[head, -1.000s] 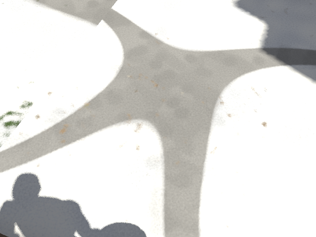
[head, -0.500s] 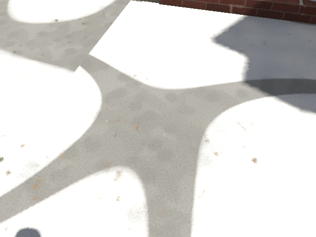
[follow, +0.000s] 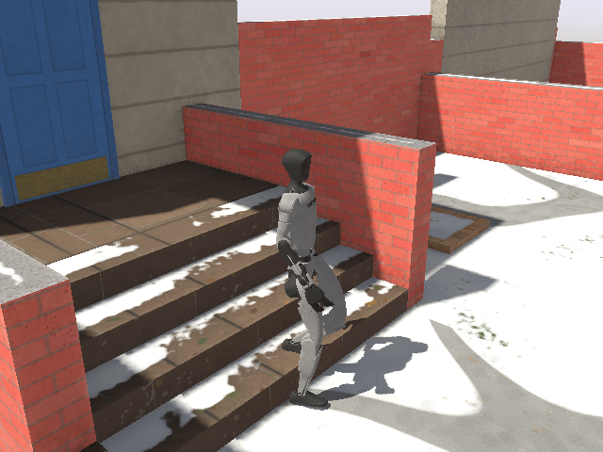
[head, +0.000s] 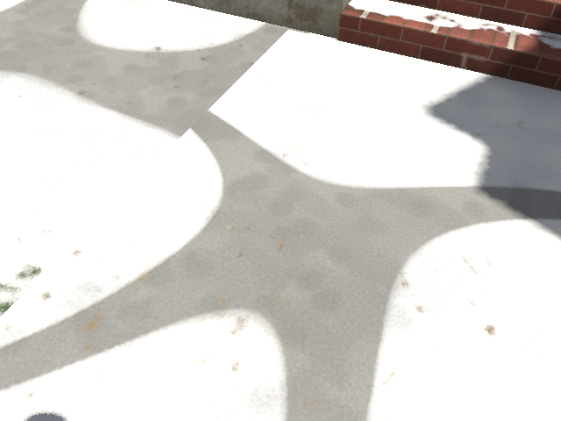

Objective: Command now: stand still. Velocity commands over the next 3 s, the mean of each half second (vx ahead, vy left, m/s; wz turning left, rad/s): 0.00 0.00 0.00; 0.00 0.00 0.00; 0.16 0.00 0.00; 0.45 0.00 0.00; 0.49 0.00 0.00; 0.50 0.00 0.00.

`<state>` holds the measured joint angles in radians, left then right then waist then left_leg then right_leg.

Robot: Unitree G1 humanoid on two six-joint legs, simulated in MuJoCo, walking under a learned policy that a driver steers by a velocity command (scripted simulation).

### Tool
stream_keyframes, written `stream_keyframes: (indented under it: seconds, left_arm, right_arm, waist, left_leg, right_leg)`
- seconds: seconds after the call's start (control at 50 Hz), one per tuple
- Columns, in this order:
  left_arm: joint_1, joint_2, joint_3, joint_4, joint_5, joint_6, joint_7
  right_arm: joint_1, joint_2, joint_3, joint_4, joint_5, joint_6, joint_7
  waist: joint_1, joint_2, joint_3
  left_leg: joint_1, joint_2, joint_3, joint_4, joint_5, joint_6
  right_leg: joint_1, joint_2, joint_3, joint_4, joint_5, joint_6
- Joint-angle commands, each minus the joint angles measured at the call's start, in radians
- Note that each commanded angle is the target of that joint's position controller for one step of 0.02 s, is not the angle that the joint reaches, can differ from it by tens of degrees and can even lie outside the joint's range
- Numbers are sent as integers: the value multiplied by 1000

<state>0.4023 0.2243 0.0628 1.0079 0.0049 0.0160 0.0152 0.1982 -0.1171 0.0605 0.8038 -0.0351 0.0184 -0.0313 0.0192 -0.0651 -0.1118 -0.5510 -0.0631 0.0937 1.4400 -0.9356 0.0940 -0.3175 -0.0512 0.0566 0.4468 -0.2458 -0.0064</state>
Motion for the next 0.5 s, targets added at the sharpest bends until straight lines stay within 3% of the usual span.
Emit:
stream_keyframes:
  seconds: [0.02, 0.04, 0.06, 0.08, 0.1, 0.14, 0.18, 0.22, 0.32, 0.36, 0.44, 0.5]
  left_arm:
    - [-205, 98, 43, -172, -15, -20, -34]
    - [-167, 51, 30, -170, -32, -29, -36]
    - [-115, 30, 23, -145, -25, -26, -26]
    - [-68, 28, 25, -117, -1, -7, -15]
    - [-52, 29, 31, -104, 14, 16, -8]
    - [-63, 26, 31, -121, 26, 49, 4]
    - [-96, 37, 30, -142, 36, 63, 10]
    - [-153, 57, 31, -154, 46, 62, 4]
    - [-265, 69, 33, -164, 43, 48, -14]
    - [-297, 56, 28, -167, 42, 42, -19]
    - [-377, 32, 15, -177, 27, 27, -35]
    - [-397, -11, -10, -166, -2, 6, -58]
  right_arm:
    - [297, -190, -37, 44, -37, -23, -43]
    - [220, -187, -34, 46, -44, -31, -53]
    - [134, -162, -27, 46, -26, -40, -52]
    - [86, -134, -25, 38, -10, -45, -35]
    - [86, -129, -31, 31, -5, -49, -13]
    - [97, -132, -40, 46, 12, -53, 17]
    - [139, -158, -56, 69, 8, -56, 28]
    - [203, -175, -70, 101, 2, -61, 21]
    - [323, -183, -86, 150, -9, -77, -3]
    - [344, -177, -86, 162, -11, -82, -5]
    - [345, -178, -87, 171, -18, -81, -12]
    - [275, -179, -88, 161, -9, -71, -10]
  waist:
    - [-179, 251, 283]
    - [-101, 206, 258]
    - [-23, 196, 211]
    - [17, 178, 155]
    - [18, 153, 119]
    - [35, 150, 123]
    - [27, 163, 143]
    - [-8, 171, 152]
    - [-80, 179, 137]
    - [-95, 176, 125]
    - [-115, 167, 145]
    - [-107, 153, 162]
  left_leg:
    - [276, 351, -956, -859, 959, 196]
    - [261, 356, -862, -760, 1119, 194]
    - [165, 337, -711, -654, 1173, 174]
    - [71, 303, -564, -593, 1136, 145]
    - [16, 277, -489, -603, 1094, 114]
    - [-8, 260, -430, -649, 1023, 86]
    - [49, 247, -399, -688, 984, 81]
    - [155, 242, -384, -697, 992, 86]
    - [376, 253, -387, -679, 1000, 125]
    - [413, 252, -396, -674, 990, 137]
    - [374, 258, -426, -655, 842, 155]
    - [184, 219, -363, -664, 620, 133]
  right_leg:
    - [-590, 106, 362, 195, -339, -40]
    - [-555, 112, 372, 264, -242, -39]
    - [-425, 111, 312, 350, -103, -40]
    - [-308, 132, 223, 459, -8, -31]
    - [-259, 179, 167, 594, 20, -19]
    - [-299, 205, 132, 762, 46, -21]
    - [-365, 200, 104, 819, 73, -25]
    - [-427, 191, 117, 817, 112, -14]
    - [-514, 168, 143, 689, 167, 37]
    - [-515, 157, 148, 609, 188, 49]
    - [-469, 114, 133, 379, 306, 49]
    - [-199, 69, 30, 125, 455, 45]
